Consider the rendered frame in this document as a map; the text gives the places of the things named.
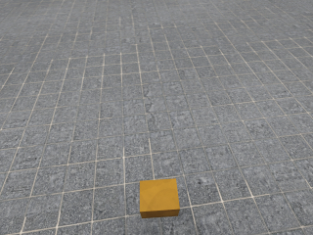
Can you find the carton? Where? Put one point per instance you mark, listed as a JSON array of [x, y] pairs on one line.
[[159, 198]]

